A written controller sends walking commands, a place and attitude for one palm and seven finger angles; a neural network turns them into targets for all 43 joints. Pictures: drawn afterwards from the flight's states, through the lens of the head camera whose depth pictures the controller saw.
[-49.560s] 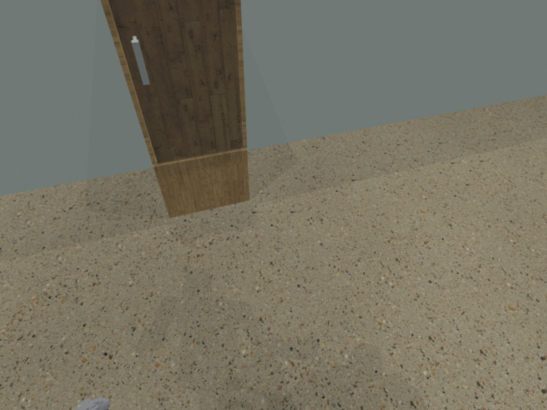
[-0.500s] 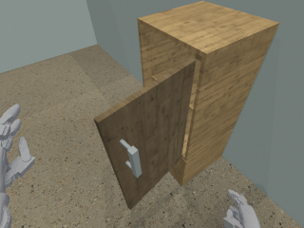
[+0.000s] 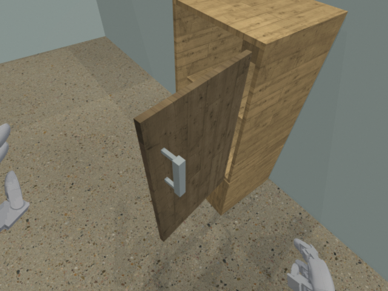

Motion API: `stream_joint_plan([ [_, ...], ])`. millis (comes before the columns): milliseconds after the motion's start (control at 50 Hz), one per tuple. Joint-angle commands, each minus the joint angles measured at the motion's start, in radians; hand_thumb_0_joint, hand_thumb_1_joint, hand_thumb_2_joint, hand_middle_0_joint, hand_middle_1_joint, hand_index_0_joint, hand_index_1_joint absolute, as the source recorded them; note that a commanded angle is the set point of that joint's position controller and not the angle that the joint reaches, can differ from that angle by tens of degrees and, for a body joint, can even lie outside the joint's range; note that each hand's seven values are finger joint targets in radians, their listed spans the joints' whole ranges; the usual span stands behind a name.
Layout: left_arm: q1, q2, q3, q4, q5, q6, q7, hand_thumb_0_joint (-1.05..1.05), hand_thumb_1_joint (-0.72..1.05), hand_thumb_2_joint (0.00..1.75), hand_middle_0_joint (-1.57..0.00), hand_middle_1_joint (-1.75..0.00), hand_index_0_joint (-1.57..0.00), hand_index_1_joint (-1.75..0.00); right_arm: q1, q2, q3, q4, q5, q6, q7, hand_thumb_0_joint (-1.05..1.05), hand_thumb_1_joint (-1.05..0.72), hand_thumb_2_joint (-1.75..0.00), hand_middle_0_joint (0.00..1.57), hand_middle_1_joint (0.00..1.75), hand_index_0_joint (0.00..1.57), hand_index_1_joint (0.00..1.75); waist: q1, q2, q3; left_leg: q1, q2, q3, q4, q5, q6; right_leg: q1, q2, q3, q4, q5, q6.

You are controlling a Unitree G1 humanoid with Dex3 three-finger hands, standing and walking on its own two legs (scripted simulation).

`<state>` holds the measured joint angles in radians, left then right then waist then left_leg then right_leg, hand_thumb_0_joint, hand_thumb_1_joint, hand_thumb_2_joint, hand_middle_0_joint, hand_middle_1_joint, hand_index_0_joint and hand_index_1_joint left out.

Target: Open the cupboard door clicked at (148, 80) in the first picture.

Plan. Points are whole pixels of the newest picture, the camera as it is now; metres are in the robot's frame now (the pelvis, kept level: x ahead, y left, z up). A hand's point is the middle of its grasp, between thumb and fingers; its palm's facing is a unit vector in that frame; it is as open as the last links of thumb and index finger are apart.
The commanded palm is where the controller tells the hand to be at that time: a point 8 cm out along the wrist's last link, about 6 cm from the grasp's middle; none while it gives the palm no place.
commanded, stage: step back with the hand held close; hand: left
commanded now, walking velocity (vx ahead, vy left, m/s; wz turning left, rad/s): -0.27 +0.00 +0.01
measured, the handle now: (173, 172) +0.37 +0.08 +0.02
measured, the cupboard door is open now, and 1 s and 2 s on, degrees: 100 100 100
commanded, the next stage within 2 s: stop stepping back and stand still in 0.62 s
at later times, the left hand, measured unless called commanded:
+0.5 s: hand out of the picture +0.15 +0.28 +0.18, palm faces +0.45 -0.78 -0.44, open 7.4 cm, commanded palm +0.09 +0.31 +0.18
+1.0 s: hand out of the picture +0.09 +0.29 +0.15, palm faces +0.47 -0.82 -0.34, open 7.4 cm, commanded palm +0.04 +0.31 +0.18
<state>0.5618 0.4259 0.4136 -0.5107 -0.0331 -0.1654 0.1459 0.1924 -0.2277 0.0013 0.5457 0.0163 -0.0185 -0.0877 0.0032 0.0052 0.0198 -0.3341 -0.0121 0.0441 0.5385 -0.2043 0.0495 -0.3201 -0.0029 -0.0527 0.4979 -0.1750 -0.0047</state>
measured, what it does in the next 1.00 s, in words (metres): steps on the spot: right foot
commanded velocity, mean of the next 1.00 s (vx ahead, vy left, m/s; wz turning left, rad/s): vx -0.22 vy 0.02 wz -0.01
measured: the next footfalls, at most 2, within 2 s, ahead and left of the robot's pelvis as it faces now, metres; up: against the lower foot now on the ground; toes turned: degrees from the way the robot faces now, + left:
right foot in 0.60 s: -0.19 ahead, -0.12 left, +0.00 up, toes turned -2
right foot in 1.22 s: -0.14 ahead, -0.03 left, +0.00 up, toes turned -5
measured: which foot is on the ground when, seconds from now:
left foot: down 0.00-1.00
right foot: down 0.00-0.26, up 0.28-0.58, down 0.60-1.00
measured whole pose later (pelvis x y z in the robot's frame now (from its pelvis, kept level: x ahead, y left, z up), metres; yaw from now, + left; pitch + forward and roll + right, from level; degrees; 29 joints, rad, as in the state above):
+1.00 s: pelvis -0.10 +0.01 -0.02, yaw +0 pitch -4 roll -4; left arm 0.50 0.40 0.40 -0.40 -0.05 -0.20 0.14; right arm 0.31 -0.28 -0.03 0.69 0.00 -0.08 -0.12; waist -0.02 0.01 -0.07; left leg -0.48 0.01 0.00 0.68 -0.13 0.02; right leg 0.06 0.05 -0.03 0.52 -0.51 0.00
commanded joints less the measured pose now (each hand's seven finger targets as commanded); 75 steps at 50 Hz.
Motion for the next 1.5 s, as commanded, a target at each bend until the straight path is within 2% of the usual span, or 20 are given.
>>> stream_joint_plan([
  [0,-0.060,0.154,0.124,-0.193,0.014,-0.083,0.031,0.00,0.90,0.90,-0.20,-0.30,-0.20,-0.30,-0.081,-0.144,-0.054,-0.153,-0.009,-0.074,-0.013,0.00,-0.90,-0.90,0.20,0.30,0.20,0.30,-0.004,0.060,-0.040,-0.289,0.134,-0.184,-0.201,-0.385,0.040,0.193,-0.051,0.139,-0.028,-0.169,-0.006],
  [160,-0.073,0.176,0.127,-0.261,0.003,-0.113,0.058,0.00,0.90,0.90,-0.20,-0.30,-0.20,-0.30,-0.053,-0.127,-0.046,-0.110,-0.018,-0.101,-0.011,0.00,-0.90,-0.90,0.20,0.30,0.20,0.30,-0.019,-0.018,-0.093,0.022,0.052,-0.130,0.053,-0.226,-0.013,-0.146,-0.154,0.191,-0.155,-0.274,-0.068],
  [260,-0.083,0.180,0.180,-0.281,0.028,-0.127,0.055,0.00,0.90,0.90,-0.20,-0.30,-0.20,-0.30,-0.086,-0.139,-0.051,-0.119,-0.034,-0.119,-0.022,0.00,-0.90,-0.90,0.20,0.30,0.20,0.30,0.003,0.299,-0.093,-0.453,0.324,-0.466,-0.458,-0.582,0.099,0.266,0.078,0.062,0.440,-0.164,0.023],
  [280,-0.102,0.200,0.192,-0.288,0.028,-0.130,0.053,0.00,0.90,0.90,-0.20,-0.30,-0.20,-0.30,-0.072,-0.120,-0.057,-0.107,-0.040,-0.124,-0.018,0.00,-0.90,-0.90,0.20,0.30,0.20,0.30,-0.003,0.237,-0.104,-0.390,0.340,-0.468,-0.450,-0.488,0.112,0.204,0.071,0.089,0.531,-0.214,0.015],
  [340,-0.049,0.168,0.168,-0.241,0.014,-0.124,0.046,0.00,0.90,0.90,-0.20,-0.30,-0.20,-0.30,-0.080,-0.103,-0.062,-0.090,-0.041,-0.143,-0.002,0.00,-0.90,-0.90,0.20,0.30,0.20,0.30,0.004,0.124,-0.118,-0.149,0.301,-0.381,-0.341,-0.243,0.109,0.039,0.061,0.103,0.495,-0.291,0.009],
  [440,-0.028,0.120,0.082,-0.257,-0.021,-0.096,0.032,0.00,0.90,0.90,-0.20,-0.30,-0.20,-0.30,-0.071,-0.099,-0.045,-0.043,-0.041,-0.154,0.019,0.00,-0.90,-0.90,0.20,0.30,0.20,0.30,-0.002,0.225,-0.167,0.106,0.230,-0.261,-0.386,-0.093,0.024,0.035,0.081,0.022,0.133,-0.358,-0.005],
  [540,-0.051,0.203,0.120,-0.310,-0.039,-0.116,0.004,0.00,0.90,0.90,-0.20,-0.30,-0.20,-0.30,-0.071,-0.095,-0.043,-0.024,-0.045,-0.122,0.033,0.00,-0.90,-0.90,0.20,0.30,0.20,0.30,0.017,0.153,-0.328,0.410,0.186,-0.141,-0.146,0.578,-0.044,0.068,0.030,0.050,-0.243,-0.023,-0.026],
  [700,0.065,0.285,0.256,-0.229,-0.071,-0.130,-0.012,0.00,0.90,0.90,-0.20,-0.30,-0.20,-0.30,-0.173,-0.087,-0.026,-0.120,0.007,-0.092,0.001,0.00,-0.90,-0.90,0.20,0.30,0.20,0.30,0.011,-0.119,-0.254,0.225,0.033,0.011,0.087,0.108,-0.031,0.018,-0.138,0.078,-0.128,0.650,0.072],
  [800,0.027,0.211,0.167,-0.124,-0.063,-0.085,-0.001,0.00,0.90,0.90,-0.20,-0.30,-0.20,-0.30,-0.116,-0.107,-0.026,-0.085,-0.011,-0.083,-0.015,0.00,-0.90,-0.90,0.20,0.30,0.20,0.30,-0.028,0.050,-0.037,0.263,0.059,-0.057,0.032,0.102,-0.035,-0.182,-0.095,0.081,-0.208,-0.013,0.000],
  [860,-0.110,0.193,0.098,-0.060,-0.041,-0.097,0.007,0.00,0.90,0.90,-0.20,-0.30,-0.20,-0.30,-0.084,-0.127,-0.042,-0.058,-0.014,-0.104,-0.029,0.00,-0.90,-0.90,0.20,0.30,0.20,0.30,-0.041,-0.009,0.118,0.273,0.050,-0.089,0.121,-0.026,-0.059,-0.345,-0.114,0.108,-0.322,-0.414,-0.046],
  [940,-0.292,0.197,0.048,-0.104,-0.008,-0.107,0.011,0.00,0.90,0.90,-0.20,-0.30,-0.20,-0.30,-0.096,-0.128,-0.038,-0.041,-0.020,-0.133,-0.041,0.00,-0.90,-0.90,0.20,0.30,0.20,0.30,-0.043,-0.070,0.208,0.228,0.051,-0.097,0.177,-0.033,-0.057,-0.359,-0.146,0.105,-0.306,-0.401,-0.088],
  [980,-0.327,0.204,0.060,-0.177,-0.001,-0.118,0.009,0.00,0.90,0.90,-0.20,-0.30,-0.20,-0.30,-0.085,-0.133,-0.034,-0.045,-0.021,-0.161,-0.041,0.00,-0.90,-0.90,0.20,0.30,0.20,0.30,-0.042,0.091,0.176,0.232,0.070,-0.161,-0.003,-0.057,-0.048,-0.271,-0.063,0.047,-0.138,-0.322,-0.057],
  [1040,-0.276,0.246,0.148,-0.329,0.000,-0.153,0.023,0.00,0.90,0.90,-0.20,-0.30,-0.20,-0.30,-0.070,-0.130,-0.030,-0.062,-0.044,-0.211,-0.027,0.00,-0.90,-0.90,0.20,0.30,0.20,0.30,0.004,0.416,-0.014,0.003,0.209,-0.506,-0.529,-0.572,-0.091,0.100,0.121,0.021,0.298,-0.428,-0.033],
  [1120,0.047,0.258,0.230,-0.336,-0.033,-0.132,0.019,0.00,0.90,0.90,-0.20,-0.30,-0.20,-0.30,-0.026,-0.085,-0.042,-0.088,-0.045,-0.222,0.013,0.00,-0.90,-0.90,0.20,0.30,0.20,0.30,0.049,0.254,-0.299,0.063,0.153,-0.221,-0.443,-0.331,-0.125,0.305,0.133,-0.042,0.197,-0.404,-0.048],
  [1180,0.167,0.199,0.206,-0.305,-0.049,-0.097,0.006,0.00,0.90,0.90,-0.20,-0.30,-0.20,-0.30,-0.037,-0.066,-0.035,-0.089,-0.026,-0.171,0.026,0.00,-0.90,-0.90,0.20,0.30,0.20,0.30,0.001,0.043,-0.226,0.147,0.011,-0.011,0.012,-0.090,-0.098,0.100,-0.065,0.112,-0.228,-0.283,-0.083],
  [1200,0.131,0.191,0.200,-0.280,-0.059,-0.081,0.009,0.00,0.90,0.90,-0.20,-0.30,-0.20,-0.30,-0.044,-0.070,-0.036,-0.069,-0.029,-0.138,0.024,0.00,-0.90,-0.90,0.20,0.30,0.20,0.30,-0.008,-0.107,-0.139,0.117,-0.009,-0.053,0.252,-0.065,-0.093,-0.093,-0.238,0.325,-0.341,-0.322,-0.134],
  [1240,0.007,0.207,0.211,-0.198,-0.059,-0.067,0.019,0.00,0.90,0.90,-0.20,-0.30,-0.20,-0.30,-0.051,-0.075,-0.029,-0.031,-0.043,-0.114,0.021,0.00,-0.90,-0.90,0.20,0.30,0.20,0.30,-0.016,-0.130,-0.065,-0.089,0.027,-0.117,0.460,-0.094,-0.096,-0.107,-0.354,0.355,-0.354,-0.302,-0.215],
  [1340,-0.155,0.127,0.084,0.108,-0.011,-0.023,0.009,0.00,0.90,0.90,-0.20,-0.30,-0.20,-0.30,-0.080,-0.097,-0.016,0.007,-0.013,-0.148,-0.027,0.00,-0.90,-0.90,0.20,0.30,0.20,0.30,-0.024,-0.056,0.080,0.096,0.053,-0.057,-0.078,0.044,-0.035,-0.043,-0.131,0.112,-0.135,0.039,-0.048],
  [1420,-0.248,0.158,0.042,-0.099,0.014,-0.050,0.009,0.00,0.90,0.90,-0.20,-0.30,-0.20,-0.30,-0.059,-0.109,-0.012,-0.038,-0.009,-0.175,-0.025,0.00,-0.90,-0.90,0.20,0.30,0.20,0.30,0.001,0.017,-0.094,0.298,0.159,-0.148,-0.034,0.653,0.025,0.027,-0.030,0.054,0.035,0.335,0.039],
  [1480,-0.241,0.171,0.049,-0.336,0.010,-0.070,0.008,0.00,0.90,0.90,-0.20,-0.30,-0.20,-0.30,-0.051,-0.103,-0.025,-0.057,-0.031,-0.206,0.005,0.00,-0.90,-0.90,0.20,0.30,0.20,0.30,0.004,0.194,-0.180,0.291,0.219,-0.307,-0.223,0.534,0.027,0.038,0.027,0.041,0.215,-0.277,0.015],
])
